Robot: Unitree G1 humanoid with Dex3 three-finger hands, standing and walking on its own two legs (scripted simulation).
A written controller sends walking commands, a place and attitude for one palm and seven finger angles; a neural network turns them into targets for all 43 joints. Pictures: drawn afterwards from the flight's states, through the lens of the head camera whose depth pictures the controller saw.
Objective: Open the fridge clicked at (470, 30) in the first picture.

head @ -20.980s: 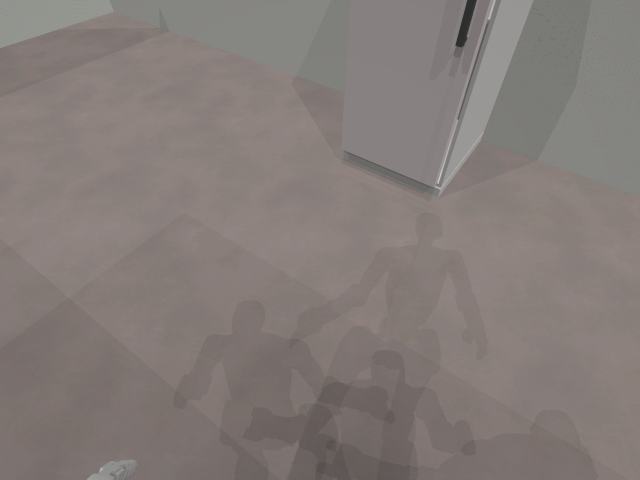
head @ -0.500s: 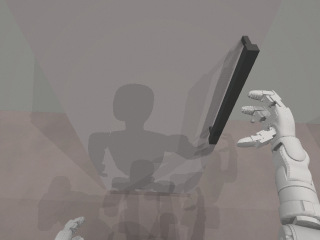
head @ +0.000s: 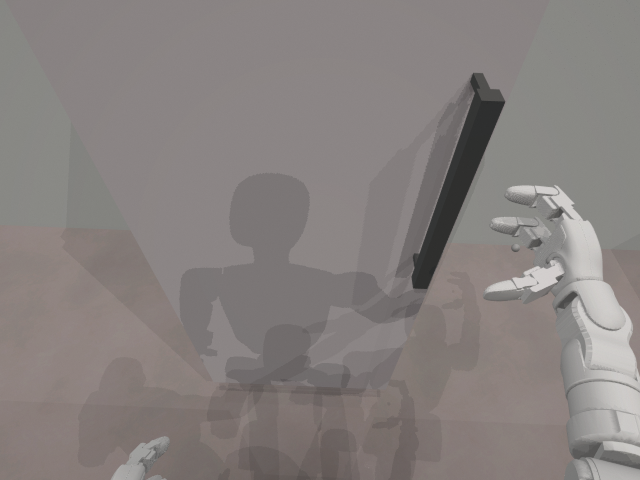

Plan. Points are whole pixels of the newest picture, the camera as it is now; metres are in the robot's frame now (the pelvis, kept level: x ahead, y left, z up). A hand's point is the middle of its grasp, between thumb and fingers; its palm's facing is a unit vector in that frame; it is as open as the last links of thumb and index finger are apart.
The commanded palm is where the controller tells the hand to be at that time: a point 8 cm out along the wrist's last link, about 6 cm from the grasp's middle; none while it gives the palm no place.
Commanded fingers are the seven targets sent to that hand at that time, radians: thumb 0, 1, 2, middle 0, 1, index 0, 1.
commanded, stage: move the hooked fingers beside the handle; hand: right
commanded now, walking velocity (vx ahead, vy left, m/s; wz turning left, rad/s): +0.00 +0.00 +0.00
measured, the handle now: (443, 201) +0.45 -0.11 +0.12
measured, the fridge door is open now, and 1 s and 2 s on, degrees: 0 0 0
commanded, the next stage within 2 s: feel for the door with the fingertips in 0.78 s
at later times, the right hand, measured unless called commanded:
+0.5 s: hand (509, 245) +0.39 -0.19 +0.11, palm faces -0.03 +1.00 -0.01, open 14.0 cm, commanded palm +0.37 -0.24 +0.11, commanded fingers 0.00 0.50 -0.30 0.30 1.20 0.30 1.20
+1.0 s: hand (502, 247) +0.39 -0.18 +0.11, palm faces -0.03 +1.00 +0.00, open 14.0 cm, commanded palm +0.36 -0.23 +0.11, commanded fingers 0.00 0.50 -0.30 0.30 1.20 0.30 1.20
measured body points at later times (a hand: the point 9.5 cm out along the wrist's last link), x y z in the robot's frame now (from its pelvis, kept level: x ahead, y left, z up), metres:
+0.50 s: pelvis +0.00 +0.00 +0.00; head +0.03 +0.00 +0.45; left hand +0.10 +0.25 -0.11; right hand +0.39 -0.24 +0.11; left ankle -0.01 +0.10 -0.72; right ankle -0.01 -0.08 -0.72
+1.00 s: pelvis +0.00 +0.00 +0.00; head +0.03 +0.01 +0.45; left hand +0.11 +0.26 -0.10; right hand +0.39 -0.24 +0.11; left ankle -0.01 +0.10 -0.72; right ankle -0.01 -0.08 -0.72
